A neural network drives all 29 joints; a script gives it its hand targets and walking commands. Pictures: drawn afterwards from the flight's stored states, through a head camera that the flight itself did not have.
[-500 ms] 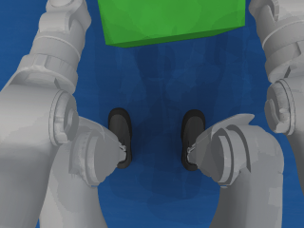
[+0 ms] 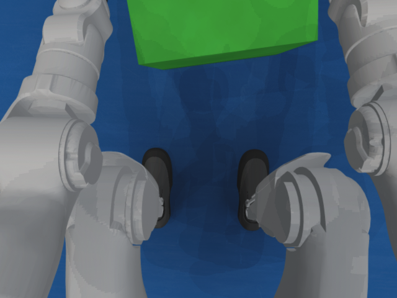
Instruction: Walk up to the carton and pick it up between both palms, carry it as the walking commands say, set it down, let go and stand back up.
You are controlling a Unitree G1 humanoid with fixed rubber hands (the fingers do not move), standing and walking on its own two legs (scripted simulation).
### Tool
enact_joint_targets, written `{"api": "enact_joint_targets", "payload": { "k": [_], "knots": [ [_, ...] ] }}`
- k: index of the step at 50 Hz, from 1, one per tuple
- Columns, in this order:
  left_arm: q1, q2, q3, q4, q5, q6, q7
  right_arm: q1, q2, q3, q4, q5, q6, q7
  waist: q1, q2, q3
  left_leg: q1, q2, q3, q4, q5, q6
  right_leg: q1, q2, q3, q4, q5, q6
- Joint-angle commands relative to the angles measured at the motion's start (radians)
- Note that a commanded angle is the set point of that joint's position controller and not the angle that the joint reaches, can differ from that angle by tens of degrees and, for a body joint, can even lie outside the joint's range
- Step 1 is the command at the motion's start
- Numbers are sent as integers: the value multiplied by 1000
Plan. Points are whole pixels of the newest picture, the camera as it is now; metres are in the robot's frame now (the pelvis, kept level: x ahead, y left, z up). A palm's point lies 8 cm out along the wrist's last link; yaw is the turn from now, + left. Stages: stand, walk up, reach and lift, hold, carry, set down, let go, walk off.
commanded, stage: reach and lift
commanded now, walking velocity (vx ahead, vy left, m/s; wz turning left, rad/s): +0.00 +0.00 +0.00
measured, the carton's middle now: out of the picture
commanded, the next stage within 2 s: none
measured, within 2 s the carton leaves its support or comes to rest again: leaves its support in 0.36 s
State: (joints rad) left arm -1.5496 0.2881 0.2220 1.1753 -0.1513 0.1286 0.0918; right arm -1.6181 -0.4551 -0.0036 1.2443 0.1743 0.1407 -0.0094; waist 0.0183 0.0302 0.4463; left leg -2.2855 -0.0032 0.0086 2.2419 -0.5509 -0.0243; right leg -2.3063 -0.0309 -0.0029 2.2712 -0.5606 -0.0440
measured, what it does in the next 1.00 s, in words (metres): stands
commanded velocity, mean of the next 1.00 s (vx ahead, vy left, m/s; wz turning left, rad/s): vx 0.00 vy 0.00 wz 0.00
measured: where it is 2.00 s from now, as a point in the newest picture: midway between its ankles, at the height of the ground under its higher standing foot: (203, 201)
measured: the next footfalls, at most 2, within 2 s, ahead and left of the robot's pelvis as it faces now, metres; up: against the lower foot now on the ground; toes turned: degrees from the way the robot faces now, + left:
none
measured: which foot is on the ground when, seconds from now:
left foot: down 0.00-1.00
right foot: down 0.00-1.00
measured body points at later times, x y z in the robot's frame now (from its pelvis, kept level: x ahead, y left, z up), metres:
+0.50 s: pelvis +0.01 +0.01 +0.01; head +0.37 -0.03 +0.27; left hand +0.56 +0.16 -0.14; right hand +0.58 -0.18 -0.15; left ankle +0.12 +0.13 -0.31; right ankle +0.11 -0.11 -0.31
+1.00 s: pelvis +0.01 +0.00 +0.04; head +0.35 -0.04 +0.33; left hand +0.56 +0.15 -0.08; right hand +0.57 -0.18 -0.09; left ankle +0.12 +0.13 -0.31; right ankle +0.11 -0.11 -0.31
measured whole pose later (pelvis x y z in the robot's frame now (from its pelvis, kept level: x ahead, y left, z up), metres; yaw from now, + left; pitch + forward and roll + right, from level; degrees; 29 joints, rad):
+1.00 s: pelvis +0.01 +0.00 +0.04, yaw -1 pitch +42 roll +3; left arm -1.26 0.09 0.43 0.73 -0.01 0.28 0.24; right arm -1.42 -0.33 -0.11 0.98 0.00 0.31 -0.07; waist 0.04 0.03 0.14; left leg -2.26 -0.03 0.00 2.08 -0.56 -0.04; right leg -2.30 0.01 0.02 2.11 -0.55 -0.02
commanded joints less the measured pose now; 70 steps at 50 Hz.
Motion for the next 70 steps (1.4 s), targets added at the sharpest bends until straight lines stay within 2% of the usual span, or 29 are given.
{"api": "enact_joint_targets", "payload": {
  "k": [1, 5, 9, 15, 19, 25, 30, 35, 40, 47, 51, 57, 60, 64, 70],
  "knots": [
    [-416, -883, -183, -230, -50, 0, -236, -406, 934, 147, -232, 48, 0, 276, 18, -87, -1060, 520, -97, 63, -123, 275, 36, 512, 96, -6, -180, 260, 24],
    [-417, -898, -192, -255, -66, 3, -240, -391, 961, 157, -256, 52, 8, 285, 19, -106, -1076, 514, -99, 66, -117, 299, 40, 536, 96, -6, -174, 291, 23],
    [-454, -909, -218, -306, -93, 0, -235, -420, 986, 185, -312, 72, 7, 279, 26, -117, -1190, 544, -101, 72, -111, 342, 40, 602, 99, -9, -165, 345, 25],
    [-551, -942, -279, -402, -144, -3, -219, -508, 1000, 221, -429, 96, -1, 244, 18, -105, -1451, 589, -105, 87, -110, 408, 24, 745, 104, -15, -161, 451, 26],
    [-592, -959, -298, -453, -152, 6, -208, -550, 995, 223, -482, 90, -3, 218, 5, -105, -1567, 607, -112, 95, -124, 410, 11, 805, 110, -26, -170, 469, 31],
    [-588, -978, -275, -464, -97, 36, -199, -514, 1002, 174, -439, 42, 18, 218, -4, -97, -1536, 634, -119, 92, -175, 352, 4, 725, 116, -45, -207, 378, 34],
    [-546, -990, -234, -455, -17, 70, -204, -448, 1040, 129, -374, -1, 48, 246, 19, -85, -1445, 635, -125, 87, -220, 306, 7, 618, 119, -52, -241, 305, 34],
    [-531, -1013, -231, -494, 23, 97, -211, -441, 1076, 129, -391, -10, 69, 261, 42, -86, -1494, 660, -129, 88, -244, 323, 8, 613, 127, -55, -265, 313, 36],
    [-516, -1032, -238, -525, 35, 115, -227, -441, 1086, 132, -428, -21, 79, 254, 38, -97, -1553, 646, -130, 94, -256, 340, 6, 668, 134, -48, -286, 349, 40],
    [-498, -1064, -282, -579, 9, 135, -246, -445, 1125, 170, -530, -21, 95, 231, 24, -121, -1740, 651, -136, 110, -275, 393, 2, 829, 141, -44, -316, 445, 47],
    [-445, -1091, -276, -561, 20, 146, -258, -398, 1177, 167, -554, -48, 114, 222, 22, -131, -1769, 596, -142, 123, -305, 392, 1, 881, 145, -35, -349, 482, 53],
    [-358, -1101, -204, -503, 89, 165, -265, -358, 1185, 114, -515, -111, 131, 227, 42, -150, -1664, 543, -143, 118, -373, 328, 5, 794, 151, -39, -412, 394, 50],
    [-345, -1106, -185, -499, 108, 177, -266, -348, 1179, 92, -504, -129, 141, 233, 42, -153, -1635, 547, -142, 114, -403, 296, 5, 768, 156, -41, -444, 348, 46],
    [-345, -1115, -188, -527, 117, 196, -264, -346, 1179, 77, -505, -136, 155, 242, 43, -147, -1662, 600, -140, 106, -439, 284, 1, 756, 163, -50, -477, 315, 41],
    [-323, -1156, -219, -562, 120, 219, -269, -307, 1217, 77, -520, -145, 174, 253, 43, -124, -1725, 668, -143, 106, -477, 316, -5, 779, 172, -55, -517, 335, 38]
  ]
}}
